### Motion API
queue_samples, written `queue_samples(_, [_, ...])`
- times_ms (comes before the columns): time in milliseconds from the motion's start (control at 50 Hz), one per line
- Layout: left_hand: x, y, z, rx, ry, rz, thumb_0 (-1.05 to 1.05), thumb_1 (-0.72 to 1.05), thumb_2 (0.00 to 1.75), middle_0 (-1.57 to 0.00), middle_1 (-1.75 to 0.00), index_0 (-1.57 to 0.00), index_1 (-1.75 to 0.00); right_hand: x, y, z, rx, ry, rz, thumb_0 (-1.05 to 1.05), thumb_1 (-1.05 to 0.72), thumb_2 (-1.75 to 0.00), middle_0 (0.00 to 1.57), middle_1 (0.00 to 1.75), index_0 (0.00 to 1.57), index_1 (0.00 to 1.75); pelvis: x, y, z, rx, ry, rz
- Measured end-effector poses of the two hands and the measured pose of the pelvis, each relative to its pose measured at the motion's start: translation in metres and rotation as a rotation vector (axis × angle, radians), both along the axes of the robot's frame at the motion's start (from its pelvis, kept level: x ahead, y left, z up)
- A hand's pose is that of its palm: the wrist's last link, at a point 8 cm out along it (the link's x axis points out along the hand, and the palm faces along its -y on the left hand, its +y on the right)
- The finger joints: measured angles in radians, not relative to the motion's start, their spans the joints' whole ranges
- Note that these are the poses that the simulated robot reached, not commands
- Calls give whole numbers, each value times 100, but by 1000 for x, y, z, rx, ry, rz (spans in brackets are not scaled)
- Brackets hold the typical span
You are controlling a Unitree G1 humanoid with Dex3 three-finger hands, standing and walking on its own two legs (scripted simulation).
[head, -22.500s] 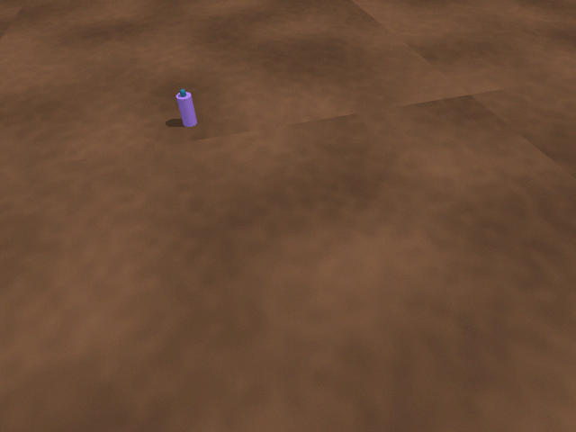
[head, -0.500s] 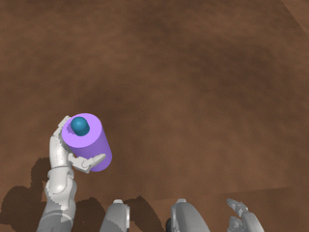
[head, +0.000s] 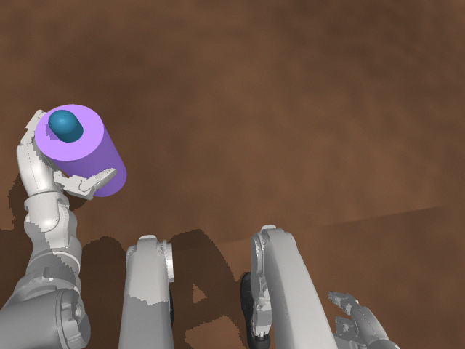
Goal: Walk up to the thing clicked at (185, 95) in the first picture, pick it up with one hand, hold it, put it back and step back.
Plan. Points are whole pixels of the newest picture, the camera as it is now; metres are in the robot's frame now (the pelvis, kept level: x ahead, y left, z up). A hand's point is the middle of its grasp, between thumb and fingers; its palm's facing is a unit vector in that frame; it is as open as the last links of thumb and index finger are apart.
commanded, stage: crouch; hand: left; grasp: from the side
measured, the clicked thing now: (86, 152) +0.44 +0.22 -0.06
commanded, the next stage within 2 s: lower in 1.00 s
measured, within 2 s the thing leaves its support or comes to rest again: neither
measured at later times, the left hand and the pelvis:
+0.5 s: hand (94, 168) +0.46 +0.25 -0.18, palm faces +0.24 -0.97 -0.03, open 11.8 cm; pelvis -0.03 +0.00 -0.12, yaw -3 degrees
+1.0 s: hand (101, 175) +0.46 +0.25 -0.24, palm faces +0.22 -0.97 -0.04, open 11.8 cm; pelvis -0.02 +0.01 -0.14, yaw -5 degrees
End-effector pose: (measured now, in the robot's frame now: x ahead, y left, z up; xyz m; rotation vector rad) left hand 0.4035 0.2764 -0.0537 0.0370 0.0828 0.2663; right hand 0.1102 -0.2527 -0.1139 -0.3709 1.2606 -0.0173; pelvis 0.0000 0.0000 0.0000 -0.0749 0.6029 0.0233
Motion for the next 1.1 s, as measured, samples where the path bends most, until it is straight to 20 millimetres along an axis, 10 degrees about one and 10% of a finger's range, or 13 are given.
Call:
queue_samples(360, [11,17,-95,2,-2,2,-3,-61,107,-59,-94,-63,-95,-75,-13,-83,-68,130,-32,1,-96,-92,20,30,20,30,-27,1,-96,-20,-65,-17])
queue_samples(660, [20,23,-160,-26,19,-8,-3,-61,107,-60,-93,-63,-94,-72,-14,-104,-126,194,37,0,-94,-91,21,30,20,30,-21,6,-131,-61,-89,-33])
queue_samples(1100, [28,18,-194,-21,17,-39,-3,-61,107,-60,-93,-63,-94,-64,-16,-112,-164,217,121,0,-94,-91,21,30,20,30,-23,9,-149,-98,-142,-49])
